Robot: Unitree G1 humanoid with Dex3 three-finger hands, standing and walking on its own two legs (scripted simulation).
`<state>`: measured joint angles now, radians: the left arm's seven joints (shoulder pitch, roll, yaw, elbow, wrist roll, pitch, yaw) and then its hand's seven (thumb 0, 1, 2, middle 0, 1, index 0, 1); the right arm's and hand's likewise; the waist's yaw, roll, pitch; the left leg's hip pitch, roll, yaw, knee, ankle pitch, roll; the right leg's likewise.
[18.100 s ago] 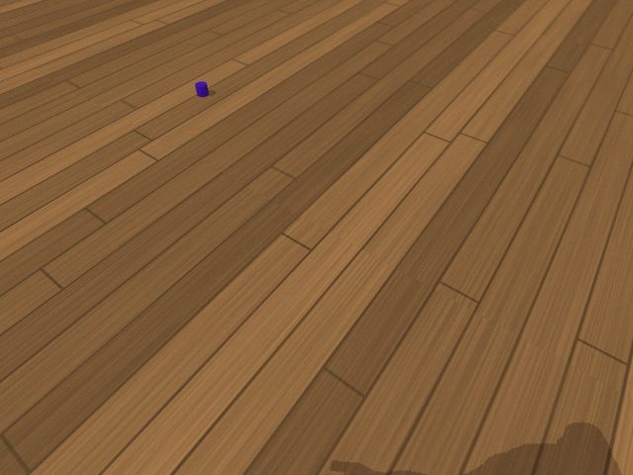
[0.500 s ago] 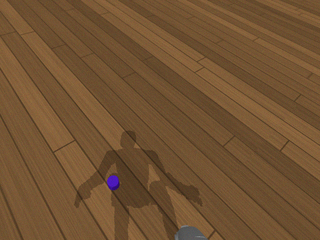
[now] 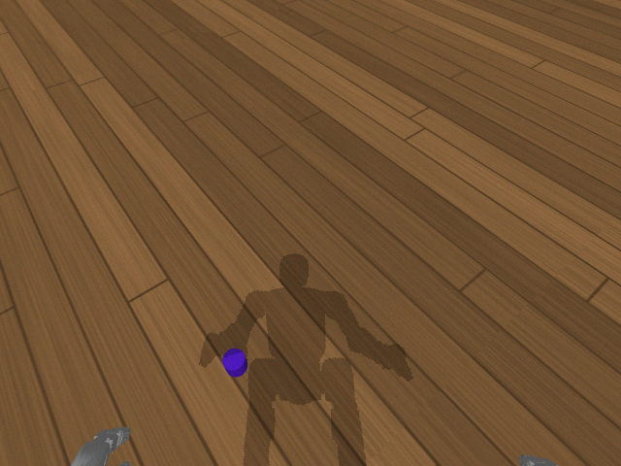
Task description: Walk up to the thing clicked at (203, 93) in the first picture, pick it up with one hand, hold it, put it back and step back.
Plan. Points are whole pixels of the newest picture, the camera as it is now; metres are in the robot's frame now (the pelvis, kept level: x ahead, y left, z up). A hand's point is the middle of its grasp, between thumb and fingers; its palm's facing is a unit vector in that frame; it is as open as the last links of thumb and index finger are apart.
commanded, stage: walk up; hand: left
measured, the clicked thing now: (235, 362) +0.49 +0.24 -0.73
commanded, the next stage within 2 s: stand in 0.98 s
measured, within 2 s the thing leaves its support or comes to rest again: neither
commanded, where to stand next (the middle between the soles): +0.07 -0.01 m, yaw +1 degrees
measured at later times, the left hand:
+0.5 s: hand out of the picture +0.09 +0.27 -0.15, palm faces +0.03 -0.94 -0.33, open 7.4 cm
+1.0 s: hand out of the picture +0.07 +0.27 -0.15, palm faces +0.08 -0.94 -0.32, open 7.4 cm
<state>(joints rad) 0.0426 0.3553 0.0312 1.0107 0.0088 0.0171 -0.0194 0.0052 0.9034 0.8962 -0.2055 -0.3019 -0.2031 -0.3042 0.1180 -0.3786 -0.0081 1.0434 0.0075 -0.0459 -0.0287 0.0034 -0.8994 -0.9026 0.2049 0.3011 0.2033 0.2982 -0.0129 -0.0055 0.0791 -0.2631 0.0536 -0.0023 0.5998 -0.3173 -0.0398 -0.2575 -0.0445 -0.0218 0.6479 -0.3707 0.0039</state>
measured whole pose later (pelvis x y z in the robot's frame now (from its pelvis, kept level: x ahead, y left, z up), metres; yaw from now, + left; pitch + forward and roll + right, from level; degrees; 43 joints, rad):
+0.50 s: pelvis +0.00 +0.00 +0.01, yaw +2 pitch -1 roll +0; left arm 0.06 0.38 0.06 1.05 0.01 0.05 -0.03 0.01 0.90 0.90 -0.20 -0.30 -0.20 -0.30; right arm 0.15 -0.38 -0.01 1.09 -0.01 -0.03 -0.03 0.00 -0.90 -0.90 0.20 0.30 0.20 0.30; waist 0.00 -0.02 0.09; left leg -0.25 0.06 -0.04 0.56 -0.29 -0.06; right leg -0.21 -0.04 -0.06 0.57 -0.33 0.01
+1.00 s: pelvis -0.01 +0.00 +0.01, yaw +4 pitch -2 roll +0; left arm 0.09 0.36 0.06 1.04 0.01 0.04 -0.03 0.01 0.90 0.90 -0.20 -0.30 -0.20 -0.30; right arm 0.13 -0.38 -0.01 1.07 -0.01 -0.02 -0.02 0.00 -0.90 -0.90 0.20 0.30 0.20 0.30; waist 0.01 -0.01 0.09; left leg -0.25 0.04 -0.07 0.56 -0.27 -0.05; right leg -0.19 -0.05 -0.09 0.56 -0.33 0.01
